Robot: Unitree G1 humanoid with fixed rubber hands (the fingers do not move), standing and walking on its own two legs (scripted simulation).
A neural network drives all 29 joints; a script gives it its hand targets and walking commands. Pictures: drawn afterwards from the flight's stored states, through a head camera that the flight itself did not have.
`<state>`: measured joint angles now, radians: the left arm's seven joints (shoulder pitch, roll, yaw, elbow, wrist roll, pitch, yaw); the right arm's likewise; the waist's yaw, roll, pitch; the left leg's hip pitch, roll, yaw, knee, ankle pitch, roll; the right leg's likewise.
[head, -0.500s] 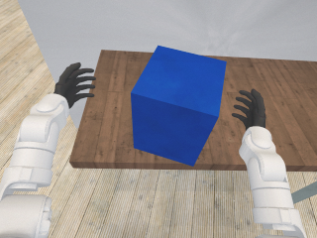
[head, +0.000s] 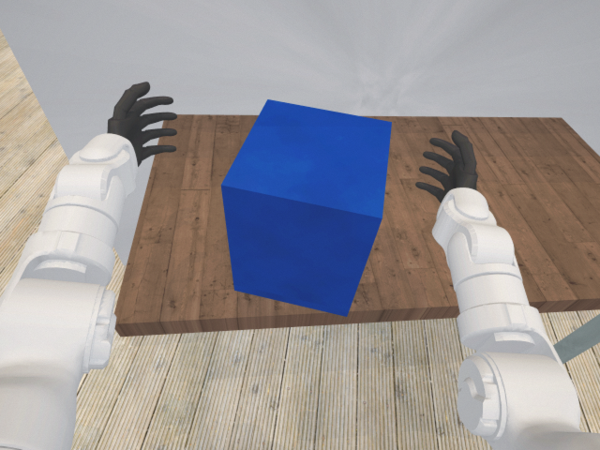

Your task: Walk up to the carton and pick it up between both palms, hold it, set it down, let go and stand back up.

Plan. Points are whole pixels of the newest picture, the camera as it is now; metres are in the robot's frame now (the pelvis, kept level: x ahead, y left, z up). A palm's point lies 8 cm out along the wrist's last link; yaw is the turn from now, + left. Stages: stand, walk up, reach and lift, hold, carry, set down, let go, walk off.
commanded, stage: reach and lift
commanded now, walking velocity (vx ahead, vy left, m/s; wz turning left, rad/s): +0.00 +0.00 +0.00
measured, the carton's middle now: (308, 211) +0.47 -0.03 +0.03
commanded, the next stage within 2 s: none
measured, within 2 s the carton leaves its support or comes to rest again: neither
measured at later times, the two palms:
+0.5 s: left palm (151, 142) +0.49 +0.19 +0.16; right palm (439, 189) +0.42 -0.20 +0.13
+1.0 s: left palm (187, 186) +0.49 +0.16 +0.07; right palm (409, 210) +0.44 -0.18 +0.07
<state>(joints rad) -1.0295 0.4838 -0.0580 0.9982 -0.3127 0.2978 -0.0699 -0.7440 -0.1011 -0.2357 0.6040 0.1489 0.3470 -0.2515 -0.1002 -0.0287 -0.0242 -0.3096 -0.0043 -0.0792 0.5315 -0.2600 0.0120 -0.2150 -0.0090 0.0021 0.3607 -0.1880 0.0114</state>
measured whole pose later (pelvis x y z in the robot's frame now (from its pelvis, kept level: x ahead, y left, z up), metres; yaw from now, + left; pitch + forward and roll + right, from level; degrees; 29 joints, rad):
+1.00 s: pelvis +0.02 -0.02 +0.00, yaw +0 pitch +14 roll -2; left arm -1.05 0.38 -0.10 1.39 -0.30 -0.14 -0.06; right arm -0.93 0.03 -0.28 1.10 0.10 -0.07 -0.25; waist -0.13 -0.03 -0.09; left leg -0.51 0.00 -0.08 0.52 -0.25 -0.01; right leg -0.45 -0.01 0.00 0.43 -0.22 0.02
